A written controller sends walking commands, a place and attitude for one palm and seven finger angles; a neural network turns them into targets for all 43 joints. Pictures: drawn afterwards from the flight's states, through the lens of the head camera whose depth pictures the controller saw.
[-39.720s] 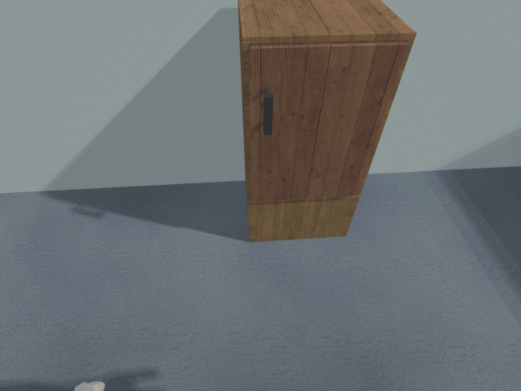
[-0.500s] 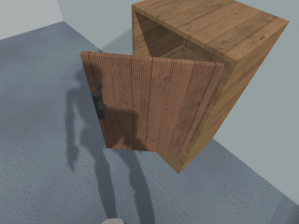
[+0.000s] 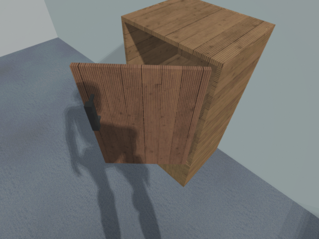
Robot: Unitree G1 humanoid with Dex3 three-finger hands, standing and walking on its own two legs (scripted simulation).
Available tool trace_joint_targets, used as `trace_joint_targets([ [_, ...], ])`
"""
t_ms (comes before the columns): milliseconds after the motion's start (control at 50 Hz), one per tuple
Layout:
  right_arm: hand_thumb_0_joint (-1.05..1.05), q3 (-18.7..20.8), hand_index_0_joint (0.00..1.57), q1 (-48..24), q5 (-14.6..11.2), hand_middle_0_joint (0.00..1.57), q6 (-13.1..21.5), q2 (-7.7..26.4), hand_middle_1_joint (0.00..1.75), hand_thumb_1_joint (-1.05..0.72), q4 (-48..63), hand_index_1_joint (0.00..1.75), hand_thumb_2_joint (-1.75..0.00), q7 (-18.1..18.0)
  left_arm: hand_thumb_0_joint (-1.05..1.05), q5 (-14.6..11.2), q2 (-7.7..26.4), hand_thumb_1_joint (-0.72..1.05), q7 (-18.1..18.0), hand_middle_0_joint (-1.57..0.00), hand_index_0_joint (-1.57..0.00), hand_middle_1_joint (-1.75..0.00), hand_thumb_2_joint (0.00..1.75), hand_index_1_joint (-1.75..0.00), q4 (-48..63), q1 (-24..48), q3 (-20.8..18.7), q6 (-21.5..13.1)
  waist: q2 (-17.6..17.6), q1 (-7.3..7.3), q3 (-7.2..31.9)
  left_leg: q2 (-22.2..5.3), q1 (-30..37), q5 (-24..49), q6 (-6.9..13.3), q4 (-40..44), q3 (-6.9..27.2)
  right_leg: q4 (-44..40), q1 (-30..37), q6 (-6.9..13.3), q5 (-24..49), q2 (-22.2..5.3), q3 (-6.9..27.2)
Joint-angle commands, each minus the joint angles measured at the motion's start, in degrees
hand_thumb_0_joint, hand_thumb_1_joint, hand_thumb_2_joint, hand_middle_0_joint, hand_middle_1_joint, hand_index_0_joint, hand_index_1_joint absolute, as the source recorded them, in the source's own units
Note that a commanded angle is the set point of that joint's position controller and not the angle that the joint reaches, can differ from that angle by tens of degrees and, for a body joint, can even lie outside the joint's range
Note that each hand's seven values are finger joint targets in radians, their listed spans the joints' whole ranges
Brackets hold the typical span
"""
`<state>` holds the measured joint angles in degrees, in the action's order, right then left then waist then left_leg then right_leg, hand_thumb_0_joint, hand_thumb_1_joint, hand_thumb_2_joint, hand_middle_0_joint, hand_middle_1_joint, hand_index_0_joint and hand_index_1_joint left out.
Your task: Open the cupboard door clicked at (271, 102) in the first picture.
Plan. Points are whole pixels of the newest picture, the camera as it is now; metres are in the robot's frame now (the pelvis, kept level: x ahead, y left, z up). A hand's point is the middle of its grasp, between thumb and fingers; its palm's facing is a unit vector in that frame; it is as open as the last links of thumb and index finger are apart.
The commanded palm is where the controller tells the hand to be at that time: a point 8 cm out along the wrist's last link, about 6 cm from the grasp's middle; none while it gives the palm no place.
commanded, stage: come to a stop and stand still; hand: left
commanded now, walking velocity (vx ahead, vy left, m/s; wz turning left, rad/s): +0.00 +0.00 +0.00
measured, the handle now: (94, 112) +0.51 +0.26 -0.03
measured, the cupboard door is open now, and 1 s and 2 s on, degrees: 43 43 43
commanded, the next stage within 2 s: look again from close up in 0.22 s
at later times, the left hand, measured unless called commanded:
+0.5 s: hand out of the picture -0.03 +0.18 -0.17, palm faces +0.01 -0.98 -0.18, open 7.4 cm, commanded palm none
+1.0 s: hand out of the picture +0.06 +0.22 -0.14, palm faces +0.14 -0.96 -0.24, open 7.3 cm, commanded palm +0.11 +0.26 -0.07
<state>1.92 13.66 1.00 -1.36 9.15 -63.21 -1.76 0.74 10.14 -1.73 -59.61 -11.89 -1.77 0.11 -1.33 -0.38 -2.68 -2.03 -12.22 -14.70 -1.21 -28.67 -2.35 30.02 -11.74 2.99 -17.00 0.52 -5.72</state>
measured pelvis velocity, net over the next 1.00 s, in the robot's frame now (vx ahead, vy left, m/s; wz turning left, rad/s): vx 0.00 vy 0.03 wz -0.02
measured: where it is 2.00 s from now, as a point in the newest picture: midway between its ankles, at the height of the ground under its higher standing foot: outside the picture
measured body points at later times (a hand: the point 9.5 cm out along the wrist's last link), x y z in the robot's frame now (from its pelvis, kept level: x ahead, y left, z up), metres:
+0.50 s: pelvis -0.01 +0.02 +0.00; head -0.01 +0.01 +0.45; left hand -0.03 +0.23 -0.16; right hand -0.02 -0.19 -0.17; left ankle +0.00 +0.13 -0.74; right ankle -0.01 -0.08 -0.74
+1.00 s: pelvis +0.00 +0.03 +0.00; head +0.01 +0.03 +0.45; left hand +0.05 +0.27 -0.12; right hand +0.01 -0.20 -0.15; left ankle +0.00 +0.13 -0.74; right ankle -0.01 -0.08 -0.74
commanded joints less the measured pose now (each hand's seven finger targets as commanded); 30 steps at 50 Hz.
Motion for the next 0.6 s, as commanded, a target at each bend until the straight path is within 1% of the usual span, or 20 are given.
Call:
trace_joint_targets([
  [0, 0.0, -0.8, 0.2, 0.0, -0.1, 0.2, 1.7, 4.1, 0.3, -0.9, 1.3, 0.3, -0.9, -0.1, 0.0, -0.4, 5.2, 0.9, 0.0, -0.2, -0.2, -0.3, 0.9, -0.3, 0.1, -2.4, -0.5, -0.3, 7.4, 1.86, 0.6, -6.1, -2.2, 8.1, 1.7, 9.7, 5.7, -9.8, 4.1, -1.9, 7.5, -6.9, 7.1],
  [40, 0.0, -0.9, 0.2, 1.0, 0.0, 0.2, 1.6, 3.9, 0.3, -0.9, 0.8, 0.3, -0.9, -0.1, 0.0, -0.4, 5.2, 0.9, 0.2, -0.2, -0.2, -0.3, 0.9, -0.3, -1.0, -2.9, -0.2, -0.4, 4.9, 1.64, -0.4, -4.9, -2.2, 3.9, 1.1, 10.5, 5.0, -11.9, 3.5, -1.5, 5.0, -7.3, 7.8],
  [60, 0.0, -0.9, 0.2, 1.7, 0.0, 0.2, 1.6, 3.7, 0.3, -0.9, 0.5, 0.3, -0.9, -0.2, 0.0, -0.3, 5.1, 0.9, 0.2, -0.2, -0.2, -0.3, 0.9, -0.3, -1.4, -3.2, -0.1, -0.5, 3.6, 1.59, -0.7, -4.9, -1.4, 3.7, 1.1, 10.8, 4.6, -12.9, 3.2, -1.5, 4.6, -7.3, 7.7],
  [80, 0.0, -0.9, 0.2, 2.6, 0.0, 0.2, 1.7, 3.8, 0.3, -0.9, 0.2, 0.3, -0.9, -0.2, 0.0, -0.3, 5.1, 0.9, 0.2, -0.2, -0.2, -0.3, 0.9, -0.3, -1.6, -3.1, 0.0, -0.5, 3.5, 1.3, -0.3, -4.5, -1.1, 3.6, 1.0, 10.7, 4.4, -13.2, 3.2, -1.4, 4.2, -7.5, 7.9],
  [140, 0.0, -1.1, 0.2, 4.2, 0.0, 0.2, 1.6, 3.4, 0.3, -0.9, -0.4, 0.3, -0.9, -0.1, 0.0, -0.4, 4.9, 0.9, 0.2, -0.2, -0.2, -0.3, 0.9, -0.3, -2.2, -3.4, 0.1, -0.7, 1.1, 0.77, -1.0, -3.7, -0.7, 2.0, 0.9, 10.8, 3.8, -14.5, 1.6, -1.3, 0.8, -7.6, 8.4],
  [200, 0.0, -1.1, 0.2, 5.1, 0.0, 0.2, 1.7, 3.0, 0.3, -0.9, -0.7, 0.3, -0.9, -0.2, 0.0, -0.4, 4.1, 0.9, 0.0, -0.2, -0.2, -0.3, 0.9, -0.3, -2.6, -4.4, 0.2, -0.9, 0.0, 0.7, -1.5, -3.7, 0.2, 3.1, 1.0, 10.7, 3.5, -14.8, 0.7, -1.2, 1.3, -7.6, 8.2],
  [260, 0.0, -1.2, 0.2, 5.9, -0.1, 0.2, 1.8, 2.5, 0.3, -0.9, -1.0, 0.3, -0.9, -0.2, 0.0, -0.3, 3.7, 0.9, -0.1, -0.2, -0.2, -0.3, 0.9, -0.3, -3.1, -5.6, 0.3, -1.0, 0.1, 0.74, -1.8, -3.7, 0.4, 2.7, 1.1, 11.1, 3.4, -14.8, 0.4, -1.3, 1.4, -7.5, 8.0],
  [280, 0.0, -1.1, 0.2, -0.3, -0.5, 0.2, 3.2, 5.2, 0.3, -0.9, 2.2, 0.3, -0.9, 0.4, 0.0, 0.6, 4.2, 0.9, -2.6, -0.2, -0.2, -0.3, 0.9, -0.3, -4.8, -11.9, 1.1, -2.8, 2.9, 3.15, -2.5, -3.2, -3.2, 4.0, 0.0, -3.0, 0.6, -11.6, 0.5, -3.4, 30.4, -11.3, 12.4],
  [300, 0.0, -1.2, 0.2, 5.2, -0.5, 0.2, 2.2, 1.8, 0.3, -0.9, 3.8, 0.3, -0.9, 0.7, 0.0, 0.2, 7.7, 0.9, -2.1, -0.2, -0.2, -0.3, 0.9, -0.3, -2.0, -8.8, 0.6, -3.2, 2.3, -1.43, 3.0, -1.8, -2.1, -4.5, 0.8, -3.5, 2.1, -12.9, 0.7, 0.4, 15.8, -14.6, 14.6],
  [320, 0.0, -1.1, 0.2, 7.0, -0.4, 0.2, 2.0, 2.2, 0.3, -0.9, 3.4, 0.3, -0.9, 0.9, 0.0, 0.2, 7.1, 0.9, -1.6, -0.2, -0.2, -0.3, 0.9, -0.3, -0.7, -6.6, 0.7, -3.2, 1.6, -1.91, 3.1, -1.8, 0.0, -3.9, 1.0, -3.5, 1.7, -14.4, -4.0, 2.4, -1.5, -12.9, 13.0],
  [340, 0.0, -1.2, 0.2, 9.1, -0.2, 0.2, 2.1, 2.2, 0.3, -0.9, 3.4, 0.3, -0.9, 1.2, 0.0, 0.3, 6.1, 0.9, -1.4, -0.2, -0.2, -0.3, 0.9, -0.3, -0.1, -5.6, 0.6, -3.1, 1.6, -2.92, 2.2, -1.7, 0.9, -1.0, 1.3, -2.1, 2.2, -13.4, -7.1, 2.6, -7.0, -10.9, 11.5],
  [360, 0.0, -1.4, 0.2, 9.6, 0.2, 0.2, 2.4, 1.6, 0.3, -0.9, 3.5, 0.3, -0.9, 1.2, 0.0, 0.3, 5.4, 0.9, -1.2, -0.2, -0.2, -0.3, 0.9, -0.3, 0.3, -5.1, 0.7, -3.0, 3.2, -2.57, 0.6, -2.2, 1.2, 0.7, 1.7, -0.6, 2.2, -12.0, -8.7, 2.5, -6.2, -9.6, 9.7],
  [380, 0.0, -1.5, 0.2, 9.8, 0.1, 0.2, 2.5, 2.1, 0.3, -0.9, 4.0, 0.3, -0.9, 1.1, 0.0, 0.2, 4.6, 0.9, -1.0, -0.2, -0.2, -0.3, 0.9, -0.3, 0.4, -5.7, 0.8, -2.7, 2.8, -2.14, -0.8, -2.6, -1.2, -0.5, 2.0, 1.1, 3.2, -11.2, -8.5, 1.8, -8.2, -8.3, 9.3],
  [400, 0.0, -1.6, 0.2, 9.4, 0.1, 0.2, 2.7, 2.5, 0.3, -0.9, 4.5, 0.3, -0.9, 1.0, 0.0, 0.2, 4.0, 0.9, -0.9, -0.2, -0.2, -0.3, 0.9, -0.3, 0.3, -6.2, 0.9, -2.4, 3.5, -1.66, -2.4, -3.0, -3.5, -1.0, 2.6, 3.3, 4.4, -9.8, -7.7, 1.3, -7.7, -7.1, 8.6],
  [440, 0.0, -1.8, 0.2, 8.6, 0.0, 0.2, 2.9, 3.2, 0.3, -0.9, 5.1, 0.3, -0.9, 0.7, 0.0, 0.0, 3.0, 0.9, -0.7, -0.2, -0.2, -0.3, 0.9, -0.3, -0.2, -8.0, 1.2, -2.0, 2.2, -0.54, -3.9, -3.5, -6.6, -2.7, 3.4, 6.5, 6.1, -8.2, -5.1, 0.6, -5.8, -5.7, 8.1],
  [460, 0.0, -1.9, 0.2, 8.6, 0.0, 0.2, 3.2, 3.2, 0.3, -0.9, 5.0, 0.3, -0.9, 0.6, 0.0, 0.2, 2.8, 0.9, -0.6, -0.2, -0.2, -0.3, 0.9, -0.3, -0.4, -8.2, 1.3, -1.9, 3.7, -0.17, -4.1, -3.8, -7.0, -1.5, 3.6, 7.8, 6.5, -7.3, -3.9, 0.4, -2.9, -5.5, 7.4],
  [500, 0.0, -2.0, 0.2, 8.0, -0.1, 0.2, 3.4, 3.8, 0.3, -0.9, 4.9, 0.3, -0.9, 0.5, 0.0, 0.0, 2.4, 0.9, -0.5, -0.2, -0.2, -0.3, 0.9, -0.3, -0.8, -9.4, 1.5, -1.8, 1.9, 0.47, -3.2, -3.9, -6.6, -1.5, 3.9, 8.7, 6.8, -6.7, -2.0, 0.1, -0.8, -5.4, 7.4],
  [540, 0.0, -2.1, 0.2, 8.0, -0.2, 0.2, 3.3, 4.4, 0.3, -0.9, 4.5, 0.3, -0.9, 0.4, 0.0, -0.1, 2.4, 0.9, -0.4, -0.2, -0.2, -0.3, 0.9, -0.3, -0.8, -9.4, 1.6, -1.6, 0.8, 0.41, -3.7, -3.7, -6.3, -3.5, 3.9, 9.6, 6.7, -7.0, -2.3, -0.1, -1.5, -5.5, 7.5],
  [560, 0.0, -2.1, 0.2, 8.1, -0.1, 0.2, 3.4, 4.0, 0.3, -0.9, 4.2, 0.3, -0.9, 0.4, 0.0, 0.1, 2.5, 0.9, -0.4, -0.2, -0.2, -0.3, 0.9, -0.3, -0.9, -9.2, 1.6, -1.6, 1.5, 0.54, -4.2, -3.8, -6.2, -2.5, 4.0, 10.1, 6.8, -6.9, -2.0, -0.1, -0.2, -5.5, 7.2],
  [580, 0.0, -2.1, 0.2, 7.9, -0.2, 0.2, 3.3, 4.3, 0.3, -0.9, 4.0, 0.3, -0.9, 0.5, 0.0, 0.0, 2.5, 0.9, -0.4, -0.2, -0.2, -0.3, 0.9, -0.3, -0.8, -9.3, 1.6, -1.5, 1.3, 0.61, -4.1, -3.8, -6.2, -3.0, 4.0, 10.3, 6.8, -6.9, -1.9, -0.3, -0.2, -5.6, 7.3],
])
